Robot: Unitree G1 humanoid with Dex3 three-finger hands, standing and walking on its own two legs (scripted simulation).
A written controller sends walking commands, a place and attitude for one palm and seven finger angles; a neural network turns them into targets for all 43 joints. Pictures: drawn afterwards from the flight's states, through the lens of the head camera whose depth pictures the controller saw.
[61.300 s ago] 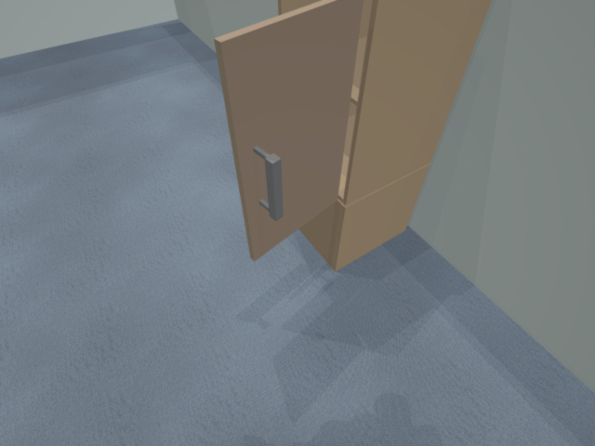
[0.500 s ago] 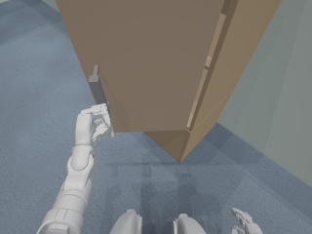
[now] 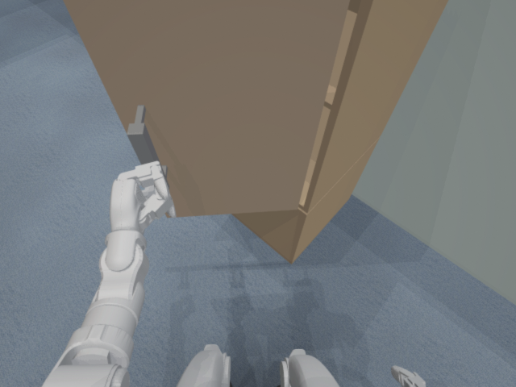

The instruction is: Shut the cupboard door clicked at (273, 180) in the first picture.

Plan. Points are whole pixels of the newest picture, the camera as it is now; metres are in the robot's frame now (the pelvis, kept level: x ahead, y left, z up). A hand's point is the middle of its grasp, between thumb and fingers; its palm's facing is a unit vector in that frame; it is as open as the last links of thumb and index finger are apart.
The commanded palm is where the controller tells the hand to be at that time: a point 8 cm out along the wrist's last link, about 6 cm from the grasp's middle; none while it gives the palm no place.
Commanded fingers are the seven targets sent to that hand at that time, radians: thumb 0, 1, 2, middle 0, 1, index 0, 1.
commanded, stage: push the door shut along its arc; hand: left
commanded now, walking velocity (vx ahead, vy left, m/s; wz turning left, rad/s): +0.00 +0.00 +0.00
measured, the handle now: (152, 154) +0.49 +0.19 +0.03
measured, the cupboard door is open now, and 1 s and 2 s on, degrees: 47 31 17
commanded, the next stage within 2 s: pull the fist back off the door in 1.84 s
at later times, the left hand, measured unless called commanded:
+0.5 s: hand (164, 180) +0.43 +0.16 +0.05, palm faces -0.02 -1.00 -0.03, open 3.1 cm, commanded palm +0.42 +0.20 +0.04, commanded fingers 0.00 0.90 0.90 -1.30 -1.50 -1.30 -1.50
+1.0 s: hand (176, 148) +0.50 +0.15 +0.04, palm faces -0.13 -0.99 -0.05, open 3.1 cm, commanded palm +0.50 +0.17 +0.04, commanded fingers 0.00 0.90 0.90 -1.30 -1.50 -1.30 -1.50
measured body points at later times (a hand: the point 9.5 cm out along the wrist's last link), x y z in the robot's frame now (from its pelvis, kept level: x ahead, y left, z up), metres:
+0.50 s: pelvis +0.00 +0.01 -0.01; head +0.09 +0.02 +0.43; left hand +0.42 +0.21 +0.05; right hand +0.09 -0.25 -0.13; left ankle +0.04 +0.11 -0.65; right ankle +0.02 -0.08 -0.65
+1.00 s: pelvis -0.02 +0.02 -0.03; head +0.12 +0.05 +0.40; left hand +0.50 +0.20 +0.05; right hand -0.01 -0.25 -0.14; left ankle +0.04 +0.11 -0.65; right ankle +0.02 -0.08 -0.65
